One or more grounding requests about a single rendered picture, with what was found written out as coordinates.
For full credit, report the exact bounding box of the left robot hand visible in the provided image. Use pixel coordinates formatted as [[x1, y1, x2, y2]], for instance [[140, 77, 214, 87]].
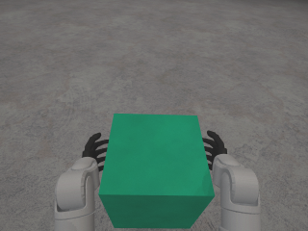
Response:
[[82, 132, 109, 171]]

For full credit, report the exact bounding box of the carton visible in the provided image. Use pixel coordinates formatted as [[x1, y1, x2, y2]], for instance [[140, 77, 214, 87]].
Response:
[[98, 114, 215, 229]]

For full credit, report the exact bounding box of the robot left forearm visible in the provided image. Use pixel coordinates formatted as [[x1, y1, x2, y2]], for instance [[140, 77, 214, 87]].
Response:
[[54, 157, 100, 231]]

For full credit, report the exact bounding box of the robot right forearm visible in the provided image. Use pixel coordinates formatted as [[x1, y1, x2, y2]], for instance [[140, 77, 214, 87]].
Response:
[[212, 154, 262, 231]]

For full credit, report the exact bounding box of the right robot hand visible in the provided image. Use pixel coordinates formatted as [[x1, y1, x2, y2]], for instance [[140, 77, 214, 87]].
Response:
[[202, 130, 227, 170]]

